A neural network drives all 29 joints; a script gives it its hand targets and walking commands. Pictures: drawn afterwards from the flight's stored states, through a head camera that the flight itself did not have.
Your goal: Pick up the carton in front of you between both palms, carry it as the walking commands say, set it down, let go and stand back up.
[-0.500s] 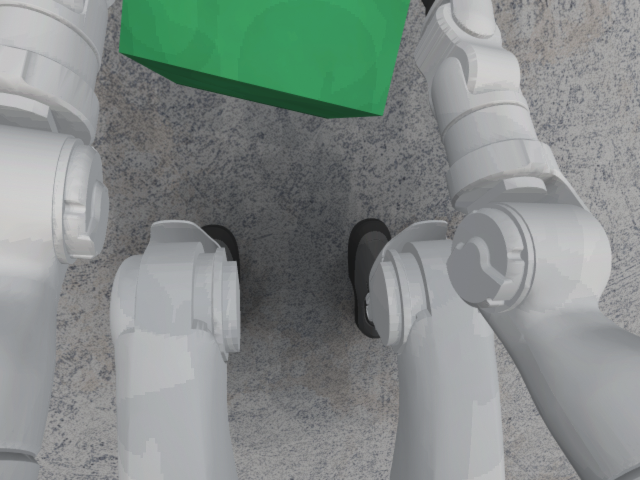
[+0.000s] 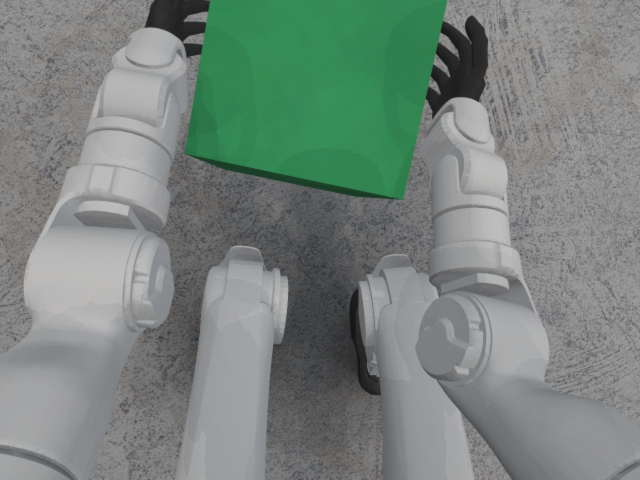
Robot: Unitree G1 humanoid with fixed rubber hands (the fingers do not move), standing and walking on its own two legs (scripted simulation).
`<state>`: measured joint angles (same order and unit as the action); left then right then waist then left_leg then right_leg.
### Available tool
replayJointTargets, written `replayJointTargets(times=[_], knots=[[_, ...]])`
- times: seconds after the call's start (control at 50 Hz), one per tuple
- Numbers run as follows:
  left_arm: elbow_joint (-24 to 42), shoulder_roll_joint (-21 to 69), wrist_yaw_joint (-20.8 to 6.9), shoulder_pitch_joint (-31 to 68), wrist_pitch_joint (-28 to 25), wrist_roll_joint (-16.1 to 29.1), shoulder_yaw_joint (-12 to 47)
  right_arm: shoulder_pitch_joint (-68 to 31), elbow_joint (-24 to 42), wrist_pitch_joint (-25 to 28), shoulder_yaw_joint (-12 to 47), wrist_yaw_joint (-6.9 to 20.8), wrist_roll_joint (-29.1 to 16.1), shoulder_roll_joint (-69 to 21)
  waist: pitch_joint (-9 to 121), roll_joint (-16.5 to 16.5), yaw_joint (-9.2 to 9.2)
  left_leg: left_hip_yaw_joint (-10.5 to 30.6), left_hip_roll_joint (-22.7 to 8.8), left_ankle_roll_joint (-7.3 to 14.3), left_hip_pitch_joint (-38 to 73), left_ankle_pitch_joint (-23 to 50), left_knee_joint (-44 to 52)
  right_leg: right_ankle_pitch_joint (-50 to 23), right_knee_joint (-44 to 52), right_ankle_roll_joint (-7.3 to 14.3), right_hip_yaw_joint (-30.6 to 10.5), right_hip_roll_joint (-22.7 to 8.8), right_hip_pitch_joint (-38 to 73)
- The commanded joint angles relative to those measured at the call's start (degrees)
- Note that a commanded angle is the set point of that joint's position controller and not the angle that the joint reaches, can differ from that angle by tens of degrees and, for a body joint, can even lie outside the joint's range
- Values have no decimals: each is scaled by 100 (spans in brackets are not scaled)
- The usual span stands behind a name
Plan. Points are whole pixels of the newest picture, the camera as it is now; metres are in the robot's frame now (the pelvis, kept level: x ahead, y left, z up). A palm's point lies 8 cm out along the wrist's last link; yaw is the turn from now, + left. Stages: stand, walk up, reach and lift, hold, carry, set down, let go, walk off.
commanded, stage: reach and lift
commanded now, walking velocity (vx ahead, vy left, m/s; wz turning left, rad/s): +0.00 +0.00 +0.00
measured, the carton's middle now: (309, 101) +0.51 +0.05 -0.16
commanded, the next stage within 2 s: none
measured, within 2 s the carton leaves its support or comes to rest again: neither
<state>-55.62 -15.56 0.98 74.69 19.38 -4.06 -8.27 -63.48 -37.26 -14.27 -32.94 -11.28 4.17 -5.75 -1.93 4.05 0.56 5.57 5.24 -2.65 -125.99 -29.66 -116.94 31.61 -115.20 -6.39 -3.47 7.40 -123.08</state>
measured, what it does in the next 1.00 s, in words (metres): rises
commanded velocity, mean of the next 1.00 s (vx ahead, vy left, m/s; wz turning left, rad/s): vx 0.00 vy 0.00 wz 0.00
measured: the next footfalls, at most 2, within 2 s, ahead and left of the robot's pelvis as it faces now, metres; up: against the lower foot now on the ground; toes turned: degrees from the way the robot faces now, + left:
none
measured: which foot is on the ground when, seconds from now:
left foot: down 0.00-1.00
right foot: down 0.00-1.00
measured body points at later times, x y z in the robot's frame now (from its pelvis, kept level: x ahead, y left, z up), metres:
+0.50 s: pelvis +0.03 -0.01 +0.12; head +0.25 +0.05 +0.50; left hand +0.50 +0.19 +0.05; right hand +0.50 -0.12 +0.07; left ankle +0.12 +0.12 -0.38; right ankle +0.12 -0.14 -0.38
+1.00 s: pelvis +0.07 -0.01 +0.26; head +0.19 +0.02 +0.70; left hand +0.45 +0.18 +0.21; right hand +0.46 -0.13 +0.23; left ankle +0.12 +0.12 -0.38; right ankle +0.12 -0.14 -0.38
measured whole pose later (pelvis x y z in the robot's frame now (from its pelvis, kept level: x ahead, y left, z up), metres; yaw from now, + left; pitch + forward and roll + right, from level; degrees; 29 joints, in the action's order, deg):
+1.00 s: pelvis +0.07 -0.01 +0.26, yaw +4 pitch +26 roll +0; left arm -38.6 2.2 1.5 32.3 19.2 -11.9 -17.5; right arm -29.7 -32.7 -15.3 -24.4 -5.3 11.2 -10.4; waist 12.5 1.7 1.1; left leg 7.1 4.8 -1.9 -65.7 -23.9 -64.1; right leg 25.6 -64.3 -2.4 -7.6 5.6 -64.2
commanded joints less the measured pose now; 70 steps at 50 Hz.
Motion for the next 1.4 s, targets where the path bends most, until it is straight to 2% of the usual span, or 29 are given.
replayJointTargets(times=[0.0,0.06,0.14,0.24,0.38,0.44,0.54,0.78,1.04,1.24,1.38], knots=[[532,6224,-1447,2955,-172,209,997,-4008,-608,-399,2461,1484,145,-4994,5556,-1088,146,-934,224,183,3521,-132,1953,-84,1509,457,1146,414,2378],[358,6226,-1496,2732,-176,-114,570,-3878,-647,-423,2270,1566,312,-5121,5679,-926,74,-939,260,227,3692,58,2192,-272,1810,393,1061,412,2596],[469,6376,-1502,2575,-231,-238,517,-3684,-607,-410,2474,1703,281,-5379,6118,-720,-40,-942,312,250,4133,532,2469,-605,2112,321,1001,417,2944],[1031,6767,-1477,2387,-238,-51,1002,-3294,-357,-422,3096,1820,41,-5783,6938,-697,-111,-964,353,203,4944,1134,2742,-1024,2421,271,959,426,3479],[1848,7279,-1405,1839,-103,377,1887,-2563,52,-537,4016,1911,-373,-6084,7428,-827,-78,-928,374,85,5969,1655,3163,-1417,2875,298,888,422,4222],[1953,7409,-1387,1557,-60,450,2052,-2186,4,-573,4170,1946,-437,-6157,7137,-863,-63,-894,377,63,6205,1609,3421,-1378,3143,322,829,409,4428],[1849,7537,-1335,1027,-84,392,2014,-1612,-159,-546,4179,1976,-392,-6190,6466,-862,-61,-800,377,74,6610,1516,3936,-1294,3675,352,696,379,4783],[1770,7692,-1283,-200,-305,113,1814,-290,-401,-366,4089,2017,-18,-6255,5227,-577,-15,-489,333,175,7738,1617,5285,-1442,5128,416,357,261,6232],[2357,7835,-1291,-1423,-324,92,2283,1167,-192,-365,4488,2148,89,-6277,4406,-544,-19,-237,205,204,9507,2361,6858,-2314,6730,491,15,36,8325],[2939,7739,-1314,-2440,90,206,2591,2337,117,-800,4767,2283,61,-6296,3410,-453,-34,-142,108,185,10927,3140,8188,-3257,8079,488,-152,-108,10040],[3609,7777,-1355,-2855,675,355,2880,2797,652,-1367,5012,2440,-75,-6300,2668,-355,-43,-129,38,169,11800,3391,9029,-3659,8892,479,-177,-194,11097]])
